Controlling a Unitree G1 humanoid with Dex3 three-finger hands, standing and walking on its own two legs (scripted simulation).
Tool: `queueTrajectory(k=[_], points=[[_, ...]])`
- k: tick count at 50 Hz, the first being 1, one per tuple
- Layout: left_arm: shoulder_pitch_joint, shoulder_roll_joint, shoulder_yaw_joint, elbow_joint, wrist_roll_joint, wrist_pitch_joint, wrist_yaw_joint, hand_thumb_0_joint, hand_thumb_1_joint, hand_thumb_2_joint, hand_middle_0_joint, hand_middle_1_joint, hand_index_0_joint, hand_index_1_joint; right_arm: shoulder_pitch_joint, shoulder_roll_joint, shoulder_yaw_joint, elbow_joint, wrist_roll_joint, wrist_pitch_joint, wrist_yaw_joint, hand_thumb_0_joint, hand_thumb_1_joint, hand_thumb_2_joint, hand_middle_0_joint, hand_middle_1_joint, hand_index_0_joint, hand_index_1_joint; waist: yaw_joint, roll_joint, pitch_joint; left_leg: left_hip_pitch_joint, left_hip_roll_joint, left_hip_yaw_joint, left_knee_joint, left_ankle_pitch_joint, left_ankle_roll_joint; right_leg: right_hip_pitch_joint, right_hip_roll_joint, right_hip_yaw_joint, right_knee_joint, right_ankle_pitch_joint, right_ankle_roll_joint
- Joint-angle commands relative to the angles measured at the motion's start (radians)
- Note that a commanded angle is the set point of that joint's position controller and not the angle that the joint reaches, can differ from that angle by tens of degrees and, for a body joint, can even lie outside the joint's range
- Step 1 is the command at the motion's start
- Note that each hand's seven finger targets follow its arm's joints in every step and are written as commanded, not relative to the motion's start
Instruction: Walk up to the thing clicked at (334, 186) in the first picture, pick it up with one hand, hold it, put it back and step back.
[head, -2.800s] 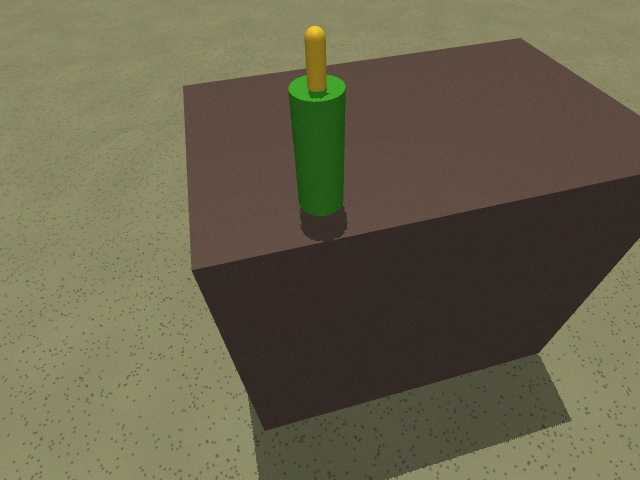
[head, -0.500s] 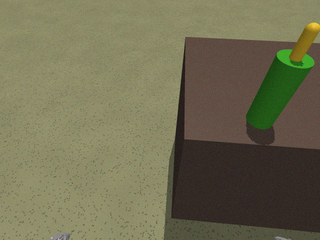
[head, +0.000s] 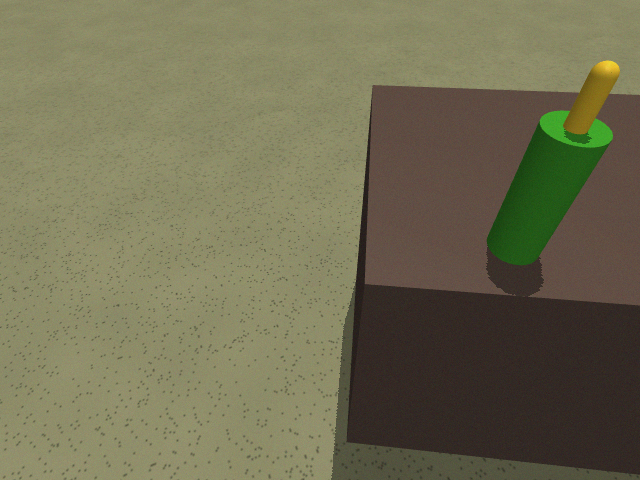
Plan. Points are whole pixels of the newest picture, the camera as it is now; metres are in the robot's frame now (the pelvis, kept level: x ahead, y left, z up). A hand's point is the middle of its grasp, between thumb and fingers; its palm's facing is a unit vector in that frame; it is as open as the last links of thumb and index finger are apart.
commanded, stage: walk up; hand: right
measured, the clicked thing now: (551, 173) +0.46 -0.25 +0.16
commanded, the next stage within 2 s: stand in 0.32 s
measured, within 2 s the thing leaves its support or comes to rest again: neither
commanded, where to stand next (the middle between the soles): +0.07 -0.01 m, yaw -3 degrees
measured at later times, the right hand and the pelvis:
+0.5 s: hand out of the picture +0.09 -0.25 -0.16, palm faces -0.03 +0.94 -0.33, open 7.4 cm; pelvis +0.01 +0.00 +0.00, yaw +0 degrees
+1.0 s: hand out of the picture +0.09 -0.26 -0.16, palm faces -0.02 +0.94 -0.33, open 7.4 cm; pelvis +0.02 +0.00 +0.00, yaw -1 degrees
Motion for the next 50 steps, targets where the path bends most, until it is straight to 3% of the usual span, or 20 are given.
queueTrajectory(k=[1,8,15,16,22,32,39,42,50], points=[[-0.07,0.217,0.05,-0.072,0.004,-0.023,0.012,0.0,0.9,0.9,-0.2,-0.3,-0.2,-0.3,-0.049,-0.214,-0.043,-0.064,0.004,-0.027,-0.019,0.0,-0.9,-0.9,0.2,0.3,0.2,0.3,0.001,-0.007,-0.069,-0.067,0.095,-0.088,-0.066,0.041,0.042,0.059,-0.121,0.139,-0.088,-0.048,-0.03],[-0.071,0.215,0.054,-0.071,0.003,-0.02,0.013,0.0,0.9,0.9,-0.2,-0.3,-0.2,-0.3,-0.045,-0.213,-0.042,-0.062,0.005,-0.027,-0.023,0.0,-0.9,-0.9,0.2,0.3,0.2,0.3,0.001,0.001,-0.09,-0.06,0.102,-0.085,-0.056,0.108,0.041,0.085,-0.121,0.128,-0.07,0.015,-0.03],[-0.072,0.215,0.056,-0.072,0.004,-0.016,0.014,0.0,0.9,0.9,-0.2,-0.3,-0.2,-0.3,-0.045,-0.217,-0.044,-0.062,0.004,-0.024,-0.024,0.0,-0.9,-0.9,0.2,0.3,0.2,0.3,0.0,-0.005,-0.084,-0.073,0.102,-0.09,-0.059,0.112,0.042,0.092,-0.12,0.121,-0.07,0.013,-0.031],[-0.063,0.2,0.034,-0.052,0.0,-0.023,0.015,0.0,0.9,0.9,-0.2,-0.3,-0.2,-0.3,-0.05,-0.209,-0.035,-0.049,0.001,-0.02,-0.023,0.0,-0.9,-0.9,0.2,0.3,0.2,0.3,0.003,0.027,-0.107,-0.035,0.115,-0.082,-0.078,0.105,0.037,0.096,-0.132,0.144,-0.089,0.004,-0.03],[-0.071,0.212,0.024,-0.038,0.0,-0.037,0.023,0.0,0.9,0.9,-0.2,-0.3,-0.2,-0.3,-0.056,-0.213,-0.036,-0.045,0.005,-0.014,-0.017,0.0,-0.9,-0.9,0.2,0.3,0.2,0.3,-0.004,-0.012,-0.092,-0.006,0.117,-0.077,-0.091,0.164,0.033,0.097,-0.124,0.129,-0.095,0.088,-0.017],[-0.062,0.208,0.014,-0.024,-0.001,-0.041,0.027,0.0,0.9,0.9,-0.2,-0.3,-0.2,-0.3,-0.064,-0.218,-0.034,-0.035,0.006,-0.012,-0.014,0.0,-0.9,-0.9,0.2,0.3,0.2,0.3,0.001,-0.001,-0.071,-0.004,0.121,-0.071,-0.115,0.124,0.034,0.097,-0.124,0.133,-0.111,0.06,-0.012],[-0.062,0.217,0.015,-0.025,-0.001,-0.039,0.028,0.0,0.9,0.9,-0.2,-0.3,-0.2,-0.3,-0.06,-0.217,-0.031,-0.033,0.006,-0.013,-0.016,0.0,-0.9,-0.9,0.2,0.3,0.2,0.3,0.0,0.004,-0.094,0.013,0.129,-0.066,-0.119,0.168,0.034,0.114,-0.125,0.131,-0.093,0.103,-0.014],[-0.059,0.218,0.014,-0.02,-0.002,-0.036,0.027,0.0,0.9,0.9,-0.2,-0.3,-0.2,-0.3,-0.049,-0.215,-0.028,-0.029,0.005,-0.013,-0.016,0.0,-0.9,-0.9,0.2,0.3,0.2,0.3,-0.001,-0.001,-0.071,0.006,0.126,-0.066,-0.131,0.144,0.03,0.094,-0.119,0.131,-0.098,0.063,-0.014],[-0.056,0.22,0.011,-0.028,-0.001,-0.04,0.029,0.0,0.9,0.9,-0.2,-0.3,-0.2,-0.3,-0.05,-0.218,-0.027,-0.03,0.007,-0.012,-0.017,0.0,-0.9,-0.9,0.2,0.3,0.2,0.3,-0.005,-0.004,-0.103,0.035,0.129,-0.058,-0.113,0.188,0.032,0.108,-0.124,0.132,-0.095,0.141,-0.015]])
